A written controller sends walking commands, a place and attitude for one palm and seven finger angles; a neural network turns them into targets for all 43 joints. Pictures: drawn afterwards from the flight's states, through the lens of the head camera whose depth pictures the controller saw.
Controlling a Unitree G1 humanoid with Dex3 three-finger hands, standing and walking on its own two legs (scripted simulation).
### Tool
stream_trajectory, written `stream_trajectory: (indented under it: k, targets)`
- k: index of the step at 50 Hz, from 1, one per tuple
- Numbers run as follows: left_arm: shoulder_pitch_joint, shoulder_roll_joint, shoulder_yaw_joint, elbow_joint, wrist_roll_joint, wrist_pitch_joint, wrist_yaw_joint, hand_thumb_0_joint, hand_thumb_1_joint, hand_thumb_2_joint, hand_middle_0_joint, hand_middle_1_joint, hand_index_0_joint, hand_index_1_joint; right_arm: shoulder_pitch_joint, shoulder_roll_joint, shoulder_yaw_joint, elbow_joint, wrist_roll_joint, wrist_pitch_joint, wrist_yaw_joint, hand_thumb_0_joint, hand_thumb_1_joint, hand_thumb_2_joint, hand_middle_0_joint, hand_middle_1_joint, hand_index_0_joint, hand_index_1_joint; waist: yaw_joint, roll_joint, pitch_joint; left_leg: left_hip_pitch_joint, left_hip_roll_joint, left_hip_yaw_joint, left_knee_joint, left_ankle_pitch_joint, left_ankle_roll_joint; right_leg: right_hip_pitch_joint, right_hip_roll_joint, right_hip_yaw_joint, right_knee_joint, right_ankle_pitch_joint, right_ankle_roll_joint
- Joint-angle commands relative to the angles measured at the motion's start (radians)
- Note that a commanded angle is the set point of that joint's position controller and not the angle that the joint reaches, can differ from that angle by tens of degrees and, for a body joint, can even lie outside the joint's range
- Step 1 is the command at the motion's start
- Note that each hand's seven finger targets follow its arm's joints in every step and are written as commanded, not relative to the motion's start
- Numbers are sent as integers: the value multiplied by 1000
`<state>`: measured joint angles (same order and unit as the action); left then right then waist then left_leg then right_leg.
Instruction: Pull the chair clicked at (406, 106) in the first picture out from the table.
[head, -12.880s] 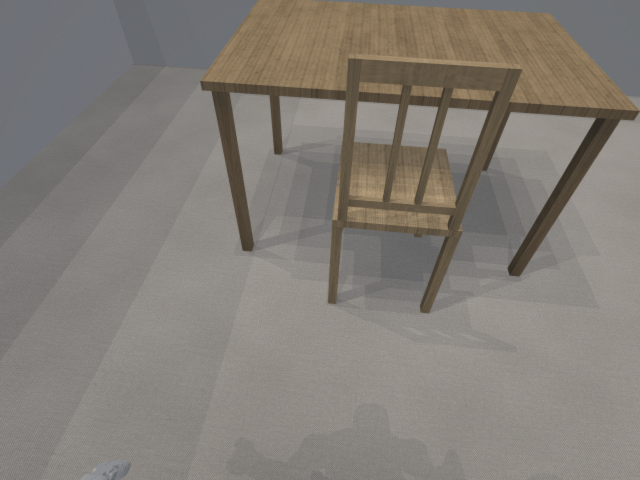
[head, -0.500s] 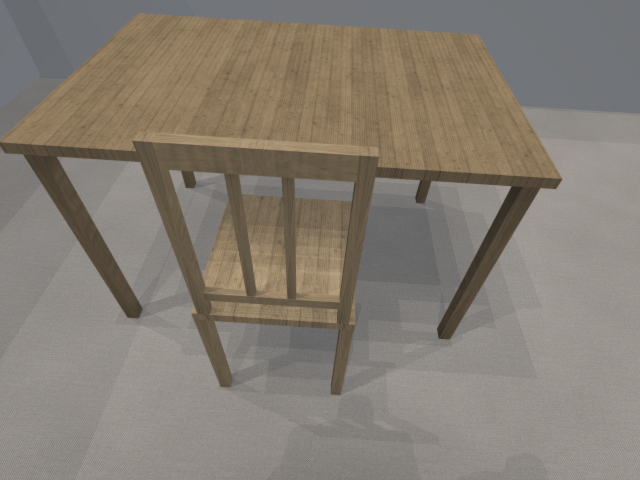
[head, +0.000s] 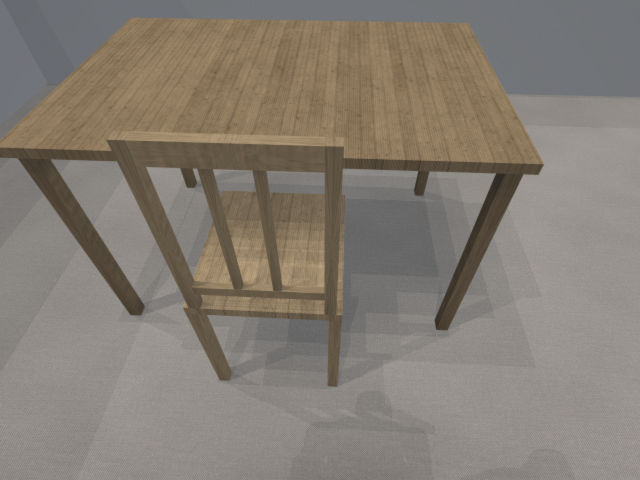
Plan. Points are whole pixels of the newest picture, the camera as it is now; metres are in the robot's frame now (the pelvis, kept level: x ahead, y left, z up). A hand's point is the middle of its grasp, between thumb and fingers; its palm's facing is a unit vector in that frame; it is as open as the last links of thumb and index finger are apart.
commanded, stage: come to a stop and stand still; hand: left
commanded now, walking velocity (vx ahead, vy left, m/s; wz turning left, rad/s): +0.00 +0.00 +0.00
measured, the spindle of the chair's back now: (224, 235) +0.55 +0.22 -0.07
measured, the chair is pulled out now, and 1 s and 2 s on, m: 0.00 0.00 0.00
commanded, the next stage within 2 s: look again from close up in 0.28 s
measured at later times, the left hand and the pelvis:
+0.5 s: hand out of the picture +0.01 +0.15 -0.17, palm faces +0.02 -0.98 -0.19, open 7.4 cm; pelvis +0.01 -0.01 +0.00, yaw +0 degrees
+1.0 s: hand out of the picture +0.02 +0.15 -0.17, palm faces +0.02 -0.98 -0.18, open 7.4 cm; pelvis +0.03 -0.01 +0.00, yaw +0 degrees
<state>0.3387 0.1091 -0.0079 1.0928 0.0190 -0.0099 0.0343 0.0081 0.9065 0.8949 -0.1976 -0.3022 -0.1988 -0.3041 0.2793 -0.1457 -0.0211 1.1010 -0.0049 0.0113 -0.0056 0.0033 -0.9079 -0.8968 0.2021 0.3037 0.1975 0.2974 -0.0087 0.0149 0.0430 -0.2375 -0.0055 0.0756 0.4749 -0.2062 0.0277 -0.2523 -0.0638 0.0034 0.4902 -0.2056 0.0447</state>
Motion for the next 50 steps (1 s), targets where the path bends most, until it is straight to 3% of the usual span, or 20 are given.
stream_trajectory:
  k: [1, 5, 11, 14, 20, 26, 36, 50]
  targets:
    - [63, 123, 32, -34, 1, -11, 11, 0, 900, 900, -200, -300, -200, -300, 69, -76, -15, -22, -3, -10, -9, 0, -900, -900, 200, 300, 200, 300, -2, -41, 69, -23, 77, -109, -123, -134, -5, -89, -41, 74, -140, -154, -56]
    - [54, 123, 34, -36, -1, -13, 11, 0, 900, 900, -200, -300, -200, -300, 70, -67, -12, -18, -5, -11, -9, 0, -900, -900, 200, 300, 200, 300, -3, -55, 65, -17, 71, -97, -107, -101, -10, -86, -48, 80, -149, -149, -59]
    - [47, 126, 36, -36, 0, -12, 9, 0, 900, 900, -200, -300, -200, -300, 67, -69, -11, -13, -5, -11, -10, 0, -900, -900, 200, 300, 200, 300, 1, -23, 70, -23, 79, -102, -120, -105, -12, -77, -38, 71, -150, -143, -58]
    - [47, 121, 36, -35, -1, -14, 8, 0, 900, 900, -200, -300, -200, -300, 71, -71, -9, -11, -6, -16, -11, 0, -900, -900, 200, 300, 200, 300, 3, -17, 34, -15, 85, -106, -123, -67, -10, -39, -37, 61, -132, -78, -59]
    - [38, 116, 37, -31, -1, -13, 8, 0, 900, 900, -200, -300, -200, -300, 69, -76, -8, -7, -6, -16, -12, 0, -900, -900, 200, 300, 200, 300, 3, -20, 35, -11, 94, -111, -138, -67, -10, -31, -31, 52, -123, -57, -57]
    - [43, 116, 34, -24, -1, -16, 10, 0, 900, 900, -200, -300, -200, -300, 63, -78, -6, -1, -2, -22, -15, 0, -900, -900, 200, 300, 200, 300, 6, -24, 3, 23, 101, -106, -125, 38, -8, 11, -31, 47, -107, 49, -56]
    - [36, 118, 33, -16, 0, -13, 9, 0, 900, 900, -200, -300, -200, -300, 50, -80, -3, 6, -3, -15, -15, 0, -900, -900, 200, 300, 200, 300, 6, -28, 61, 10, 99, -108, -149, -38, -12, -24, -30, 49, -133, -23, -54]
    - [35, 119, 33, -10, -2, -19, 8, 0, 900, 900, -200, -300, -200, -300, 51, -83, -1, 12, -4, -24, -18, 0, -900, -900, 200, 300, 200, 300, 5, -21, 3, 51, 101, -99, -127, 80, -12, 22, -37, 46, -121, 77, -55]
